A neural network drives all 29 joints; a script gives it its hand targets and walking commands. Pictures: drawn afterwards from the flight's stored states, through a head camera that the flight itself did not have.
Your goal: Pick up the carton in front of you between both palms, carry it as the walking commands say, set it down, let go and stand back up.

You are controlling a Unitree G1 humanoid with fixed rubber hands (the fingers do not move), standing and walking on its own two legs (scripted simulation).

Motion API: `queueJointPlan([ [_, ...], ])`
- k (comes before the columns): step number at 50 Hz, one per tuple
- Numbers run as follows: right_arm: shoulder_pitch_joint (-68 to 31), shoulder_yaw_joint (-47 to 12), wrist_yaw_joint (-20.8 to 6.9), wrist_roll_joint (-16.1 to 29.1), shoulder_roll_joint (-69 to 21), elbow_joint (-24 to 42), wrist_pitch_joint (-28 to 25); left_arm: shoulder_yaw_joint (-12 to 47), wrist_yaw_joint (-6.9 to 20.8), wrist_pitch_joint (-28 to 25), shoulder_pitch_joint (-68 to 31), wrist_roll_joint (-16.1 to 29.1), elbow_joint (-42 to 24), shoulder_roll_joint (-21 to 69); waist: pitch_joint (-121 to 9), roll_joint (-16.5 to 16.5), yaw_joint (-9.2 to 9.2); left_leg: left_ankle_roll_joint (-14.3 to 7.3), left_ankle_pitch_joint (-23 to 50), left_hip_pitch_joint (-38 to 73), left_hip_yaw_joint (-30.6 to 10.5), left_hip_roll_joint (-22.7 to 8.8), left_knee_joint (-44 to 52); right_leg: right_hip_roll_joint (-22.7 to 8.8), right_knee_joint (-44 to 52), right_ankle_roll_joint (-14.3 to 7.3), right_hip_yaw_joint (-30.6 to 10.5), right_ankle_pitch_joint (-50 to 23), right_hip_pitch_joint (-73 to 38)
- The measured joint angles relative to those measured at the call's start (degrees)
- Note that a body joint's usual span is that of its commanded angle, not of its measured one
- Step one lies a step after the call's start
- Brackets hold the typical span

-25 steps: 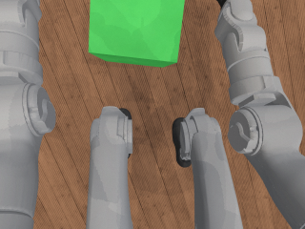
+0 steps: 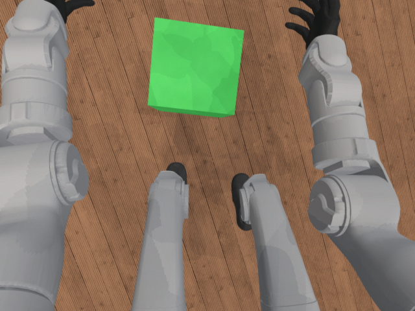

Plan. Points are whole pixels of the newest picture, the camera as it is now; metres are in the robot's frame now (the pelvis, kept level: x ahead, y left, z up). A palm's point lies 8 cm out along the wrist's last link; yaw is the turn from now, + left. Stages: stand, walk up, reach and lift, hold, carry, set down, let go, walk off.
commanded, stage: set down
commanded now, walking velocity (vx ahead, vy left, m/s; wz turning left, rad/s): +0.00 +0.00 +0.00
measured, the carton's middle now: (194, 77) +0.51 +0.06 -0.45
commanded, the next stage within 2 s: let go in 0.14 s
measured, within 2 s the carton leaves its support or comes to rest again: neither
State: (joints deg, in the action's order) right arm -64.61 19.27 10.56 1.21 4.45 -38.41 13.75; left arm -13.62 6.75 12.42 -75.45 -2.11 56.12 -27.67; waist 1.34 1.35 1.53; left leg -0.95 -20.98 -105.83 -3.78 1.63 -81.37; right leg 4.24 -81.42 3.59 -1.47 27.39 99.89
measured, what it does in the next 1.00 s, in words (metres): rises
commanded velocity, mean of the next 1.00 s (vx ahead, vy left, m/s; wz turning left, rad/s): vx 0.00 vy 0.00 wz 0.00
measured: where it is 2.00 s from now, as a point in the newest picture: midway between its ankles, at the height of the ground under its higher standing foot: (210, 206)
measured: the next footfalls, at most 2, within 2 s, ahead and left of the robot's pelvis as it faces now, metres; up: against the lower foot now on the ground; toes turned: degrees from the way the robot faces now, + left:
none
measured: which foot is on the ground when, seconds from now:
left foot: down 0.00-1.00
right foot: down 0.00-1.00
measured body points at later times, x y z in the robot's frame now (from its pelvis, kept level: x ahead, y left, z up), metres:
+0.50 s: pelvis +0.05 +0.00 +0.12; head +0.31 +0.04 +0.48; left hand +0.45 +0.27 -0.01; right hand +0.45 -0.16 +0.00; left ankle +0.10 +0.11 -0.54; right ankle +0.07 -0.14 -0.54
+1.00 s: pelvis +0.11 -0.02 +0.19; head +0.19 -0.01 +0.64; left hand +0.30 +0.23 +0.10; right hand +0.31 -0.24 +0.11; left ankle +0.10 +0.11 -0.54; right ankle +0.07 -0.14 -0.54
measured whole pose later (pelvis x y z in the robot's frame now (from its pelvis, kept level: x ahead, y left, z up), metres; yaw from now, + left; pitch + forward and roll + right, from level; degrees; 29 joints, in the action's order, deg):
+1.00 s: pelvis +0.11 -0.02 +0.19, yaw +4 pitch +10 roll +0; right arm 9.5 2.7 -2.8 0.4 10.8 -26.5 -0.5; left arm -5.2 2.7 -0.9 6.5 -0.6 29.5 -12.0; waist -0.3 1.7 1.1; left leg 0.5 -12.7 -24.3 -2.5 1.1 -27.1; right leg 1.7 -28.2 -0.3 -4.3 17.4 20.6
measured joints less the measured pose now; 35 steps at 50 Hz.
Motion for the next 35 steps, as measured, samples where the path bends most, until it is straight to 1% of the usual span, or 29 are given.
queueJointPlan([
  [7, 3.2, 0.8, -1.2, -2.1, -1.1, 0.2, -1.1, -2.4, 0.6, -1.2, 2.4, -2.1, 0.7, 1.6, -1.6, -0.3, 0.29, -0.2, 2.6, 7.4, 0.2, 0.2, 9.5, -0.6, 9.6, -0.1, -0.6, -3.0, -7.1],
  [11, 5.0, 1.1, -2.1, -4.0, -1.6, 0.0, -1.8, -4.0, 0.5, -2.0, 4.2, -4.1, 0.9, 3.0, -2.2, -0.2, 0.30, -0.2, 4.0, 11.2, 0.4, 0.3, 14.4, -0.9, 14.3, -0.1, -1.1, -4.5, -10.7],
  [14, 7.9, 0.5, -3.2, -5.8, -1.8, 0.6, -2.4, -5.0, -0.2, -2.3, 7.5, -5.8, -0.9, 4.7, -2.6, -0.2, 0.05, -0.2, 5.0, 14.4, 0.6, 0.4, 18.0, -1.2, 17.7, -0.2, -1.4, -5.5, -13.6],
  [18, 15.4, -2.1, -5.2, -7.8, -1.3, 2.5, -3.6, -5.2, -2.0, -2.9, 16.1, -7.0, -6.2, 7.9, -3.2, -0.1, -0.53, -0.2, 6.0, 19.7, 0.8, 0.6, 22.9, -1.7, 22.2, -0.4, -1.9, -6.5, -18.7],
  [22, 25.0, -5.3, -7.4, -7.8, -0.1, 4.6, -5.0, -3.8, -3.3, -4.0, 27.2, -5.8, -12.2, 10.7, -3.3, 0.0, -0.77, -0.1, 6.7, 26.4, 0.9, 0.8, 27.5, -2.1, 26.6, -0.8, -2.1, -7.2, -25.2],
  [26, 33.8, -7.8, -9.2, -6.3, 1.5, 6.4, -6.5, -1.8, -3.4, -5.6, 37.4, -3.5, -16.4, 12.0, -3.3, 0.1, -0.71, 0.1, 7.0, 33.6, 0.7, 0.8, 31.5, -2.3, 30.5, -1.3, -2.0, -7.6, -32.2],
  [31, 42.8, -9.9, -10.9, -4.4, 2.8, 7.0, -8.8, 0.5, -3.0, -7.7, 47.4, -1.4, -18.8, 12.6, -3.9, 0.2, -0.56, 0.5, 6.9, 42.4, 0.5, 0.6, 35.6, -2.4, 34.6, -1.9, -1.8, -7.7, -40.9],
  [35, 49.4, -11.4, -11.8, -3.6, 3.1, 6.9, -10.6, 2.1, -3.0, -9.5, 54.8, -0.4, -19.6, 13.2, -4.4, 0.3, -0.38, 0.7, 6.8, 49.9, 0.5, 0.3, 38.9, -2.4, 37.8, -2.4, -1.9, -7.8, -48.3],
])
